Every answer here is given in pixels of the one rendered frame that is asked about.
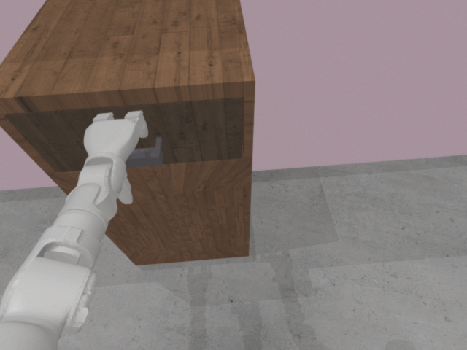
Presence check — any left robot hand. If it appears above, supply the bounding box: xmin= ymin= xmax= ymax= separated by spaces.
xmin=84 ymin=110 xmax=148 ymax=204

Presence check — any drawer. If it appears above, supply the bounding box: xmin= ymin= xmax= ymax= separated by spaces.
xmin=5 ymin=97 xmax=242 ymax=173

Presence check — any handle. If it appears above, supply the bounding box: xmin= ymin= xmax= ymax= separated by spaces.
xmin=125 ymin=137 xmax=163 ymax=168

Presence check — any left robot forearm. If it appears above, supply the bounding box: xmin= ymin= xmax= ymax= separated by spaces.
xmin=0 ymin=152 xmax=126 ymax=321

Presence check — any cabinet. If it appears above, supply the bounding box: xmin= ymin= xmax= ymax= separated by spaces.
xmin=0 ymin=0 xmax=255 ymax=265

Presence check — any robot left upper arm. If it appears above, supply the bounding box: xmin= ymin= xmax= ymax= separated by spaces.
xmin=0 ymin=256 xmax=97 ymax=350

